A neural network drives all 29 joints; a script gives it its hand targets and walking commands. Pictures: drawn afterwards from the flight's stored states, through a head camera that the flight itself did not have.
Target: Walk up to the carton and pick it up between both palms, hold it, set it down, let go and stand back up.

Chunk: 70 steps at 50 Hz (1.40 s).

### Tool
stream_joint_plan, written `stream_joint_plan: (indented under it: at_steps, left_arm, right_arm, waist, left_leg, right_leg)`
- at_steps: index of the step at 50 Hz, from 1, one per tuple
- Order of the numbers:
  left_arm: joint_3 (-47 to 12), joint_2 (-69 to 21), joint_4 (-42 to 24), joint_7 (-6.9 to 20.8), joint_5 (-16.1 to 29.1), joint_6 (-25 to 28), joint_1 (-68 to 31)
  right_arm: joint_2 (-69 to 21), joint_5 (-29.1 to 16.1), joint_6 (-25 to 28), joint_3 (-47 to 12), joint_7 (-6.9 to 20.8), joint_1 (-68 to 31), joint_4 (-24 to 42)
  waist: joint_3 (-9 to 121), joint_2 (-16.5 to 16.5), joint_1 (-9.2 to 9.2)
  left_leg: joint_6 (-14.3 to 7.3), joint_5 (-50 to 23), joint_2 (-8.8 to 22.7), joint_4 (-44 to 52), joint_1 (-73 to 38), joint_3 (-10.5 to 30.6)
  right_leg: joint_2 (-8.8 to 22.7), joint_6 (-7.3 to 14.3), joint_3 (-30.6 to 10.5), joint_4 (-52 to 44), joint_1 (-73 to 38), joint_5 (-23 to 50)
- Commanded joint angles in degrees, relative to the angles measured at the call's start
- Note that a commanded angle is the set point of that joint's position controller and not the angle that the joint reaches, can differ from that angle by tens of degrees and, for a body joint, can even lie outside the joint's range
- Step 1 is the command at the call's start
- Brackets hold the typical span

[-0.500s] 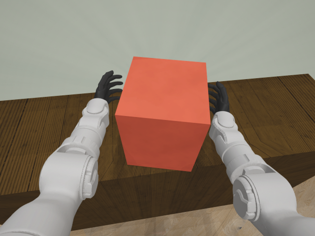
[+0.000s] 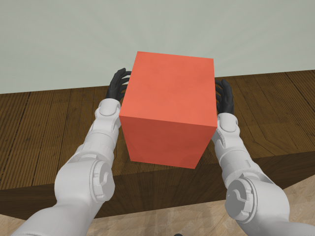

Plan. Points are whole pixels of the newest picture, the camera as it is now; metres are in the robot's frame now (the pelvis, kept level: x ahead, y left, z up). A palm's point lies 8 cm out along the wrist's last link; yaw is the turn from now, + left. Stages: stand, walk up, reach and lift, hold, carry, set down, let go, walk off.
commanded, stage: reach and lift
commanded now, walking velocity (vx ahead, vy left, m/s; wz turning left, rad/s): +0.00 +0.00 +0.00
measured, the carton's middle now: (168, 114) +0.43 -0.03 +0.03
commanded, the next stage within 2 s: none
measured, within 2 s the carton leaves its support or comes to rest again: leaves its support in 1.94 s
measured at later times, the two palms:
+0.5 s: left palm (112, 100) +0.44 +0.12 +0.08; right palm (223, 113) +0.39 -0.17 +0.07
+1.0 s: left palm (113, 100) +0.44 +0.11 +0.08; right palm (223, 113) +0.39 -0.17 +0.07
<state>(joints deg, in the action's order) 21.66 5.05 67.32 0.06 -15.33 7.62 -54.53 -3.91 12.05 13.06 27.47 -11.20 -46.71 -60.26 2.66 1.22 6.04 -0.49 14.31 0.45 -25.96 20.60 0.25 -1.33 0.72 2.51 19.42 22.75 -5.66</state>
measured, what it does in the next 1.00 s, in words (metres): stands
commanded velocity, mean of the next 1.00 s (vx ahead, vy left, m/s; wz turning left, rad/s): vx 0.00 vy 0.00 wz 0.00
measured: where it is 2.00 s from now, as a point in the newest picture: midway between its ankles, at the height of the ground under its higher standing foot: outside the picture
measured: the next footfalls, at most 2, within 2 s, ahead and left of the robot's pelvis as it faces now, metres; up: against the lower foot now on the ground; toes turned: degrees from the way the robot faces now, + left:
none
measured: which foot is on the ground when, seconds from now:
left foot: down 0.00-1.00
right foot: down 0.00-1.00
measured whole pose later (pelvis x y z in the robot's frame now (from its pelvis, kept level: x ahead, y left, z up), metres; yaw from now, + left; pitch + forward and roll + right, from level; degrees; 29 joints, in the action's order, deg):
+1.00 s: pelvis +0.03 +0.01 +0.01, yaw +1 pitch +2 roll -2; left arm 26.0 -4.0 50.3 2.8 -22.1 0.9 -43.8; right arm -6.8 17.7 15.6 31.2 -6.9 -36.1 -50.9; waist -2.3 1.3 5.7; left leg -1.4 14.6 -0.1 -19.4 6.5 0.9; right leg -0.9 -0.3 3.1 12.1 7.9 -5.8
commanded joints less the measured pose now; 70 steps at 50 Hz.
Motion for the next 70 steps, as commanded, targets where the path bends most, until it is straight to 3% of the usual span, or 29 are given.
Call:
stream_joint_plan:
  at_steps: [1, 3, 6, 15, 20, 31, 47, 54, 59, 62, 65, 70]
  left_arm:
    - [-3.7, -32.4, -1.3, 7.7, -9.4, 3.0, -20.9]
    - [-2.4, -32.3, -1.1, 8.1, -10.0, 2.5, -19.6]
    - [-1.3, -31.8, -4.4, 8.9, -10.5, 0.0, -19.1]
    - [-6.6, -34.7, -13.3, 8.2, -9.3, -3.8, -15.0]
    - [-7.8, -34.8, -15.0, 8.0, -9.0, -4.8, -12.2]
    - [-9.7, -35.4, -15.7, 8.3, -7.8, -5.4, -10.7]
    - [-10.6, -36.2, -14.8, 8.2, -7.8, -5.9, -10.7]
    - [-10.4, -36.2, -13.9, 8.4, -7.5, -5.9, -11.0]
    - [-10.9, -36.9, -13.1, 8.3, -7.7, -6.0, -11.6]
    - [-11.0, -37.0, -12.7, 8.0, -7.4, -6.0, -11.4]
    - [-10.9, -37.1, -12.3, 8.2, -7.5, -5.8, -12.2]
    - [-10.3, -36.8, -12.1, 8.2, -7.6, -5.9, -13.1]
  right_arm:
    - [-35.6, 13.6, 4.2, -9.7, 10.9, -22.2, 6.9]
    - [-36.0, 15.3, 4.1, -9.5, 11.9, -20.5, 7.0]
    - [-34.8, 16.3, 3.1, -8.9, 12.1, -18.5, 7.0]
    - [-32.8, 14.0, 4.2, -11.0, 12.3, -16.6, 8.0]
    - [-32.1, 12.2, 4.8, -12.8, 12.2, -15.5, 9.1]
    - [-31.4, 9.9, 5.2, -15.4, 11.2, -14.4, 9.9]
    - [-30.7, 9.5, 5.2, -14.4, 10.7, -14.2, 9.0]
    - [-31.2, 8.9, 5.3, -15.2, 10.4, -15.4, 9.7]
    - [-31.1, 9.0, 5.6, -14.5, 10.0, -15.2, 8.0]
    - [-31.0, 8.2, 6.1, -15.5, 10.0, -16.5, 8.6]
    - [-31.5, 8.4, 5.8, -15.2, 9.6, -16.1, 7.4]
    - [-31.8, 8.1, 5.6, -15.7, 9.5, -17.2, 8.0]
  waist:
    - [28.9, -4.9, -1.89]
    - [25.4, -3.7, -1.22]
    - [18.7, -2.6, -0.96]
    - [19.0, -4.9, -1.34]
    - [18.3, -4.3, -1.57]
    - [16.8, -2.3, -0.83]
    - [17.8, -3.5, -0.3]
    - [18.0, -2.7, -0.91]
    - [18.3, -3.4, 0.1]
    - [19.7, -3.5, -0.77]
    - [18.7, -2.8, -0.02]
    - [18.7, -2.7, -0.85]
  left_leg:
    - [2.4, -18.1, -0.9, 6.0, -2.6, -3.9]
    - [2.0, -16.4, -0.6, 7.3, -1.1, -3.7]
    - [1.7, -14.2, -0.4, 9.3, -3.3, -3.9]
    - [4.1, -28.7, 0.3, 6.1, -14.7, -3.8]
    - [3.8, -29.8, 0.0, 5.9, -13.5, -4.0]
    - [2.8, -26.9, -0.3, 7.1, -11.6, -3.6]
    - [3.0, -25.6, -0.2, 7.6, -12.0, -3.5]
    - [2.4, -24.5, -0.3, 8.1, -10.3, -3.4]
    - [2.8, -25.4, -0.1, 7.4, -10.7, -3.0]
    - [2.9, -27.4, -0.1, 6.8, -10.6, -2.9]
    - [2.5, -25.2, -0.2, 7.3, -9.2, -2.9]
    - [2.1, -22.9, -0.2, 8.4, -8.3, -2.9]
  right_leg:
    - [1.4, -1.3, 1.3, 1.5, -34.0, 24.7]
    - [1.5, -1.8, 1.1, 1.5, -36.5, 25.4]
    - [1.3, -2.4, 1.8, 0.1, -35.8, 20.7]
    - [-0.8, -2.2, 4.0, -1.4, -30.6, 19.9]
    - [-0.6, -2.7, 3.7, -0.9, -33.0, 23.2]
    - [-0.1, -3.0, 3.5, -0.9, -35.6, 26.8]
    - [-0.1, -2.2, 3.9, -2.3, -32.6, 23.5]
    - [0.0, -2.4, 3.8, -2.1, -33.3, 24.2]
    - [-0.1, -1.9, 4.0, -2.2, -32.0, 23.8]
    - [-0.2, -1.7, 4.0, -2.2, -31.5, 24.8]
    - [0.1, -2.0, 3.8, -2.0, -32.5, 24.9]
    - [0.4, -2.2, 3.6, -2.2, -32.7, 23.6]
